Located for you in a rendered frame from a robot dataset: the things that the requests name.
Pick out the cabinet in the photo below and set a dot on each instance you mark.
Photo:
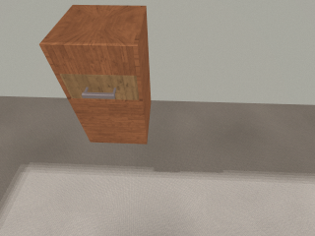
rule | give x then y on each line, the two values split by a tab
105	40

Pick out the drawer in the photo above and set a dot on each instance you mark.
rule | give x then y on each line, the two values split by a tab
126	85

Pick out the handle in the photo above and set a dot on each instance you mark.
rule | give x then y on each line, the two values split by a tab
99	95

